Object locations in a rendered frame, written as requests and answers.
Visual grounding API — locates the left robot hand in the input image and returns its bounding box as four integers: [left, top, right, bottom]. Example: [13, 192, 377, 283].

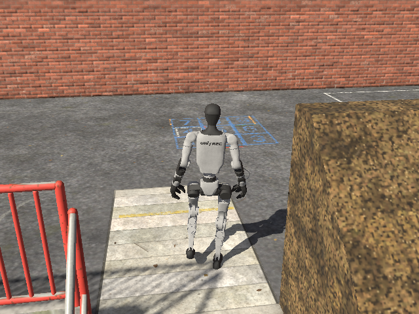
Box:
[170, 184, 185, 200]

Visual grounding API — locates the robot right foot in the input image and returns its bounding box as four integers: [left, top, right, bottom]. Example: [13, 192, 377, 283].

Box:
[213, 254, 223, 270]

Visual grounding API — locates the right robot upper arm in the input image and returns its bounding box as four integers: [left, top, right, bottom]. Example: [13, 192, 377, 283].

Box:
[225, 133, 241, 169]

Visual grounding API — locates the robot left thigh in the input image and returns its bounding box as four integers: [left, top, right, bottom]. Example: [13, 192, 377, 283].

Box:
[187, 181, 200, 217]

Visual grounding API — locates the left robot upper arm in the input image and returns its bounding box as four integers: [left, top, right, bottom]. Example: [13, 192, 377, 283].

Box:
[180, 131, 198, 168]

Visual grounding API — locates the right robot hand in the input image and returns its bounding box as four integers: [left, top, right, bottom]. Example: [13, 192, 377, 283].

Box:
[232, 184, 247, 199]

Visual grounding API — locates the robot left forearm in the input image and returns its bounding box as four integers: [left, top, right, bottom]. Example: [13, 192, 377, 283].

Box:
[172, 158, 186, 186]

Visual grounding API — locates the robot right forearm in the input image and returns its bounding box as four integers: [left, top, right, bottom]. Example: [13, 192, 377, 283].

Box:
[234, 160, 246, 186]

